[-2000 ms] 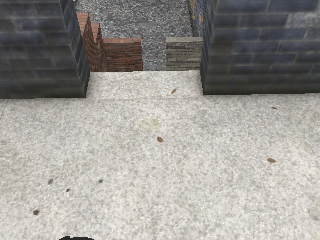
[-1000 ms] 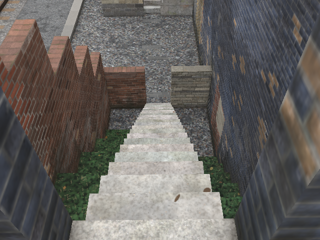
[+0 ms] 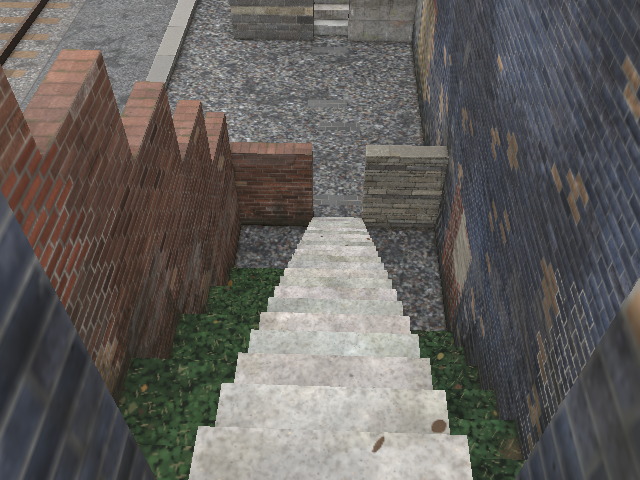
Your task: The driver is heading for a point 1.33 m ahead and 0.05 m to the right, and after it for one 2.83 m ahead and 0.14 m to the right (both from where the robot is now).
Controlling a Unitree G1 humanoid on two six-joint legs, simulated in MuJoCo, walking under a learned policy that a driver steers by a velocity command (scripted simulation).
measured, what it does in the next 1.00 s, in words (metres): walks ahead: left foot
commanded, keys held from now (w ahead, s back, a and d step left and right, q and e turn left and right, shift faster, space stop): shift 0.38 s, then w+shift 0.62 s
